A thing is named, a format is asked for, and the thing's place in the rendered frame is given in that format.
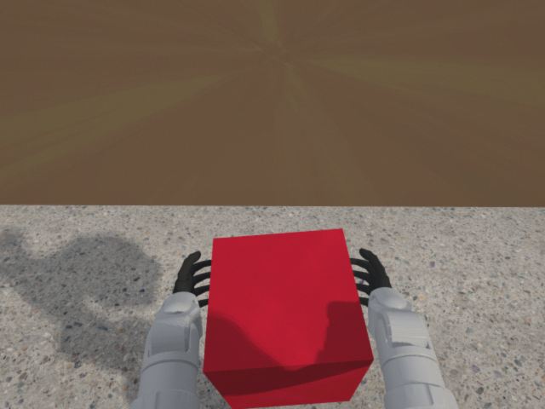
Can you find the right robot forearm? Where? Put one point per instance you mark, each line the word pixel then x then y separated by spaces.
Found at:
pixel 407 359

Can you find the right robot hand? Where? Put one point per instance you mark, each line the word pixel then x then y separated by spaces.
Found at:
pixel 376 278

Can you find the carton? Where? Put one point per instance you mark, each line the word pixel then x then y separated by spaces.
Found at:
pixel 284 325

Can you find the left robot forearm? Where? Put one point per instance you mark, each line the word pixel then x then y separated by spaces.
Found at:
pixel 170 362

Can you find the left robot hand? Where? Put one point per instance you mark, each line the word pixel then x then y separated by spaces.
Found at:
pixel 186 281

